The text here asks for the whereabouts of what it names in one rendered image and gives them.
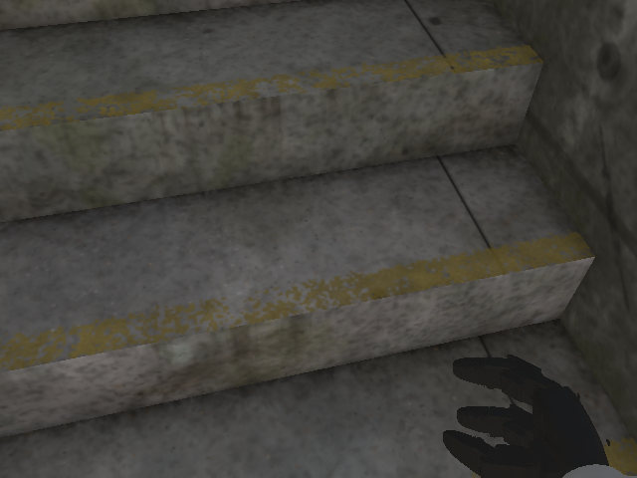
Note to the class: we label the right robot hand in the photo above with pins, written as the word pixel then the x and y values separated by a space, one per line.
pixel 556 438

